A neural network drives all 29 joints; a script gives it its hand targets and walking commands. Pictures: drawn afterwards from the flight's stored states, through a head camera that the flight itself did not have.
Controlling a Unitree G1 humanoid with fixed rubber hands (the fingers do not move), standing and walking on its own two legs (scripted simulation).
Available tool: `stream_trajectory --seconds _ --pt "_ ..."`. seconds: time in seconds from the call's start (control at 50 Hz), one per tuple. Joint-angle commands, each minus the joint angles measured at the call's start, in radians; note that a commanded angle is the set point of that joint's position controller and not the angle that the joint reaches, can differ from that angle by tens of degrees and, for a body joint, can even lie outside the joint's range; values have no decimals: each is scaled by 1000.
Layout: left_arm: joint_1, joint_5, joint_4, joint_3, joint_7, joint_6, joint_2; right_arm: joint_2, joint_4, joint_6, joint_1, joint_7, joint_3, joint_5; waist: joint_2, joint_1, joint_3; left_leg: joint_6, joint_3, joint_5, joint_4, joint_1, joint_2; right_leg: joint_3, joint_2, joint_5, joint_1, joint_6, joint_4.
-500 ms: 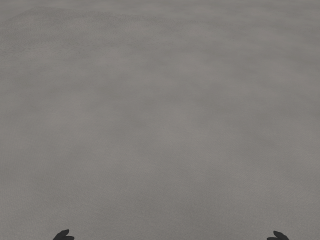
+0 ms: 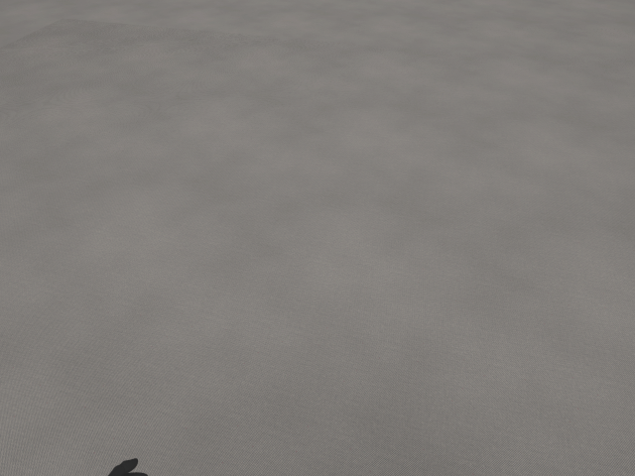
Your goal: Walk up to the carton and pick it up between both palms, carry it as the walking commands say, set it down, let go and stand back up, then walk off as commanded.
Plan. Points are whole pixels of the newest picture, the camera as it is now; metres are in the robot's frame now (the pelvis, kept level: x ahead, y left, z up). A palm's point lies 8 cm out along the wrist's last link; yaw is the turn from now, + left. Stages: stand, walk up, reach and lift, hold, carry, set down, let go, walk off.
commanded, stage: walk up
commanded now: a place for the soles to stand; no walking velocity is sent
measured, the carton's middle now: out of the picture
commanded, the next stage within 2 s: none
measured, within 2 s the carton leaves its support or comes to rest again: neither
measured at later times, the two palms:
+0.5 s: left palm out of the picture +0.11 +0.27 -0.08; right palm out of the picture +0.05 -0.36 -0.12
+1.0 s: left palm out of the picture +0.09 +0.23 -0.12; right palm out of the picture -0.09 -0.40 -0.07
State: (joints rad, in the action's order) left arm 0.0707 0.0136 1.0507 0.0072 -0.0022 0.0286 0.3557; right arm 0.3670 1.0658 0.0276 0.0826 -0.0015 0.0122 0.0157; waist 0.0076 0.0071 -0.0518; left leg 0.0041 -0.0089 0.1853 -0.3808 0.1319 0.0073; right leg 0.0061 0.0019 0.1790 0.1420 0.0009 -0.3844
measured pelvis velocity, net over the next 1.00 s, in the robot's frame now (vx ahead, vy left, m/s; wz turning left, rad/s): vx -0.13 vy -0.04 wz -0.30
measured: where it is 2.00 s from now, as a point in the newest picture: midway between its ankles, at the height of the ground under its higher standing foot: outside the picture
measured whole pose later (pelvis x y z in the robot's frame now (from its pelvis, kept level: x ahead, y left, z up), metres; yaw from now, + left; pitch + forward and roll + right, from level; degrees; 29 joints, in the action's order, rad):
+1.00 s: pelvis -0.13 -0.04 -0.02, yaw -17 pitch +0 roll +1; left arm 0.13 0.04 0.77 0.07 -0.08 -0.07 0.47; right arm 0.44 0.78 0.04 0.12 0.01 0.03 0.01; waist -0.10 0.00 -0.06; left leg -0.04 -0.17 0.30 -0.64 0.34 0.04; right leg 0.14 0.01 0.36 0.49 0.02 -0.99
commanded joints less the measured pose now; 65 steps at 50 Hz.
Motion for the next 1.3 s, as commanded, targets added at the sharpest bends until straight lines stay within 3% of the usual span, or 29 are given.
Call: stream_trajectory --seconds 0.0,0.04,0.08,0.12,0.16,0.18,0.2,0.22,0.28,0.3,0.5,0.52,0.54,0.58,0.6,0.64,0.66,0.7,0.78,0.88,0.92,0.98,1.02,1.04,1.06,1.08,1.1,1.16,1.28 --pt "-45 11 -174 52 -26 -37 256 281 -125 -18 -38 4 69 -7 27 2 34 -123 123 -125 -48 92 157 32 59 -189 185 -67 -163" --pt "-43 12 -220 52 -35 -42 224 313 -153 -21 -17 1 81 -5 109 15 116 -228 222 -244 13 70 288 -28 -17 -44 212 -44 -388" --pt "-10 19 -245 57 -44 -59 219 338 -197 -19 -32 5 94 9 152 19 138 -318 310 -216 59 50 418 50 12 313 312 -28 -551" --pt "30 20 -254 67 -53 -62 242 324 -233 -22 -79 8 88 7 157 -9 140 -293 286 -144 34 128 397 86 37 316 280 -35 -536" --pt "149 16 -210 67 -58 -46 238 313 -260 -39 -159 5 81 6 150 -90 181 -167 130 -57 -142 188 279 58 45 109 130 -39 -213" --pt "141 35 -217 82 -52 -41 286 260 -262 -45 -155 0 62 -4 25 -97 164 -89 34 -37 -276 252 165 153 103 64 95 -64 -51" --pt "70 42 -254 97 -46 -35 381 207 -275 -47 -105 1 42 -13 -267 -47 150 -32 -68 306 -498 408 -15 447 267 -165 44 -103 93" --pt "43 35 -300 111 -39 -38 434 213 -277 -51 -80 11 35 -9 -243 -48 170 -19 51 427 -624 466 -43 528 305 -214 34 -166 91" --pt "-49 52 -331 98 -34 -47 349 264 -241 -50 -33 -4 49 1 -139 -17 127 -24 82 287 -700 454 -16 363 211 -69 102 -137 73" --pt "-54 48 -361 105 -33 -51 362 286 -222 -52 3 -10 52 -14 -199 -9 157 -6 79 225 -679 450 -14 332 190 -1 66 -118 67" --pt "25 23 -396 91 -36 -61 292 247 -219 -16 103 -8 37 -6 -140 10 158 -25 53 213 -227 205 -27 336 208 -222 60 -180 4" --pt "43 11 -388 83 -38 -60 273 250 -212 -12 119 -6 41 1 -127 22 163 -43 22 127 -131 139 -44 294 177 -197 101 -138 -14" --pt "20 4 -402 77 -45 -60 259 266 -211 -7 154 0 52 8 -84 42 165 -55 82 131 -22 67 14 259 145 -150 185 -94 -70" --pt "-8 0 -415 54 -43 -53 181 385 -245 -8 58 4 76 6 240 6 27 -155 510 20 180 98 337 49 -151 259 482 -16 -393" --pt "-2 22 -387 72 -36 -55 244 355 -274 -9 4 4 67 5 138 -7 9 -198 451 -136 122 124 344 157 -122 287 479 -13 -539" --pt "19 37 -383 84 -46 -54 288 347 -318 4 -37 9 79 3 196 -3 48 -317 450 -176 77 150 416 147 -55 298 459 -5 -722" --pt "23 39 -370 92 -52 -50 306 293 -327 10 -13 14 66 3 99 2 43 -270 338 -289 34 79 336 156 -53 260 471 -5 -743" --pt "25 23 -359 88 -61 -58 287 289 -325 8 -18 24 59 -7 69 -8 40 -239 216 -358 -7 25 281 175 -65 219 512 7 -724" --pt "1 25 -361 92 -72 -72 267 303 -327 16 13 28 83 -15 28 22 60 -163 216 -99 44 32 270 172 -74 134 504 22 -787" --pt "-4 24 -383 93 -79 -79 263 352 -338 20 50 24 101 -10 172 25 76 -248 209 -220 21 -46 389 157 29 192 544 14 -639" --pt "2 24 -391 98 -84 -78 269 374 -331 22 41 22 105 -9 197 17 101 -236 186 -228 -27 -46 399 143 79 214 481 8 -504" --pt "34 31 -358 105 -88 -57 271 363 -328 18 55 10 105 -12 206 28 151 -198 77 -248 -115 39 337 24 27 240 292 -23 -340" --pt "110 40 -322 127 -84 -46 296 345 -327 17 53 5 96 -15 155 -15 192 -127 -45 -113 -234 171 272 -14 4 147 105 -57 -186" --pt "101 48 -319 126 -82 -46 323 300 -325 12 59 2 88 -20 2 -13 159 -86 -125 13 -356 264 191 101 61 89 81 -97 -61" --pt "78 52 -348 142 -79 -45 413 255 -356 7 37 2 69 -38 -313 -35 127 -19 -180 327 -532 461 46 426 249 -96 86 -202 22" --pt "36 41 -384 133 -79 -50 440 260 -355 5 -13 13 52 -34 -340 -48 119 5 -36 439 -637 490 -2 527 281 -52 165 -302 66" --pt "17 35 -387 127 -77 -51 385 293 -332 10 -28 10 60 -21 -263 -56 143 -8 -20 389 -705 418 7 471 274 -97 201 -313 57" --pt "-39 41 -437 121 -74 -61 335 294 -260 13 75 0 64 -38 -243 -9 131 5 -9 236 -567 402 7 305 145 -143 146 -211 -51" --pt "-4 31 -455 110 -79 -76 298 266 -240 35 146 26 52 -37 -265 6 200 -23 32 200 -270 243 -39 405 147 -277 116 -203 -95"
